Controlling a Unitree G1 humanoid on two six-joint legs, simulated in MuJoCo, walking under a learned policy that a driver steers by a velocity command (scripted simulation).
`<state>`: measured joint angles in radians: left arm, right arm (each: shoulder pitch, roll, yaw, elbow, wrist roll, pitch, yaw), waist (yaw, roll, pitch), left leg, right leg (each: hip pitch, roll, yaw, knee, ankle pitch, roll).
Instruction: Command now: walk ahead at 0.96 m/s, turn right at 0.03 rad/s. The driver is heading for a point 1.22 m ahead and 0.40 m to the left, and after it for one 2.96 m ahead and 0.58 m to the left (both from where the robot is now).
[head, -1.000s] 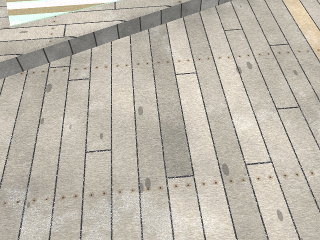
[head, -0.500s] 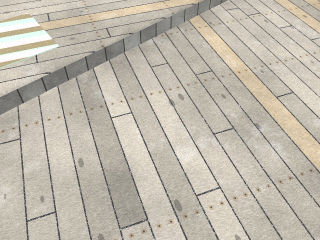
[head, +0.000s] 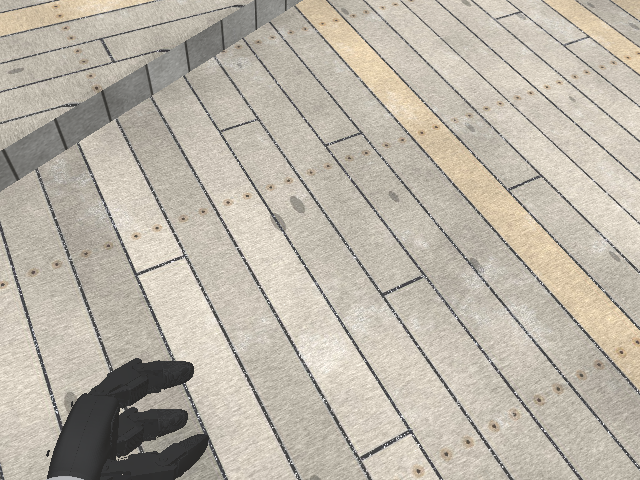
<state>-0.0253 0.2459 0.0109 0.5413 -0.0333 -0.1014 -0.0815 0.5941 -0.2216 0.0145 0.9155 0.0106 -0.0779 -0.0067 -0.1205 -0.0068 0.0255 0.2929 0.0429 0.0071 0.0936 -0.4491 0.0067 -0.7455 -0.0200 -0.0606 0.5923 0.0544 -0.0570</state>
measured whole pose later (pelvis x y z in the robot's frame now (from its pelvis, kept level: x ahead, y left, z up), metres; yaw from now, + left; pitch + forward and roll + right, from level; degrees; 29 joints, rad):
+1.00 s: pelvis +0.90 +0.16 +0.00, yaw +39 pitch +1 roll -2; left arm -0.03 0.26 0.04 0.54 -0.03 -0.15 0.00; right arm 0.42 -0.29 -0.08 0.79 0.01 -0.05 -0.01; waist -0.09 0.00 0.03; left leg 0.06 -0.14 -0.35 0.62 -0.56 0.13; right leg -0.51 0.04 0.08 0.51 -0.01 0.02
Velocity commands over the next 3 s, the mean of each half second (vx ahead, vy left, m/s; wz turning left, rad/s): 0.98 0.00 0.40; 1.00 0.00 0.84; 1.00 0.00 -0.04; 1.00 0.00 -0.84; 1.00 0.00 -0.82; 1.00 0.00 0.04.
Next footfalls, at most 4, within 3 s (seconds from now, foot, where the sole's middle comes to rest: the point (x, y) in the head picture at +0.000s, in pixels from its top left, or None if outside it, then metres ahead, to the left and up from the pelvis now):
0.04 right None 0.27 -0.12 -0.75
0.54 left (217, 361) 0.70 0.13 -0.75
0.98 right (202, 206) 1.14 0.16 -0.75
1.42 left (48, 211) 1.15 0.55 -0.75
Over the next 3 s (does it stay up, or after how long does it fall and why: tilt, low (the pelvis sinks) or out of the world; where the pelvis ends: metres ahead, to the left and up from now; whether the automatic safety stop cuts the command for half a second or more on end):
stays up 2.49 0.51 0.13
